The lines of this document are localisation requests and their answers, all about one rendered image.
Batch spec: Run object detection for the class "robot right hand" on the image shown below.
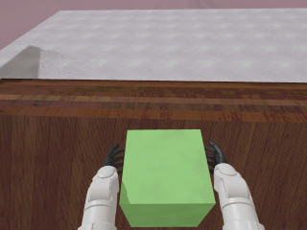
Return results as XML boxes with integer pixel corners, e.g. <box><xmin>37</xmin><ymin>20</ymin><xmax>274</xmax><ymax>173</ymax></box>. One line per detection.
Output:
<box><xmin>204</xmin><ymin>141</ymin><xmax>227</xmax><ymax>174</ymax></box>

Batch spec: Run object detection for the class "carton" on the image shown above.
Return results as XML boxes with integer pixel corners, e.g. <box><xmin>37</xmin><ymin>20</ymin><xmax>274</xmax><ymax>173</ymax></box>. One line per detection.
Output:
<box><xmin>119</xmin><ymin>129</ymin><xmax>216</xmax><ymax>227</ymax></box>

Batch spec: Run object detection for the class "robot left hand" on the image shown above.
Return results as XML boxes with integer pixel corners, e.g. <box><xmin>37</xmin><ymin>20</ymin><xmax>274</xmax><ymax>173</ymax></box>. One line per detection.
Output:
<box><xmin>103</xmin><ymin>143</ymin><xmax>126</xmax><ymax>175</ymax></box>

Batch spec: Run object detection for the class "left robot forearm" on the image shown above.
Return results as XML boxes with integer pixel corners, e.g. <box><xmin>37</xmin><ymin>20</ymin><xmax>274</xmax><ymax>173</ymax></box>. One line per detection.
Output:
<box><xmin>78</xmin><ymin>166</ymin><xmax>120</xmax><ymax>230</ymax></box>

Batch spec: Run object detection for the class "right robot forearm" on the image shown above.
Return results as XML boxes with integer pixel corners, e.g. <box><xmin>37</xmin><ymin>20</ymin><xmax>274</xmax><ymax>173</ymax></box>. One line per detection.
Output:
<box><xmin>213</xmin><ymin>163</ymin><xmax>265</xmax><ymax>230</ymax></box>

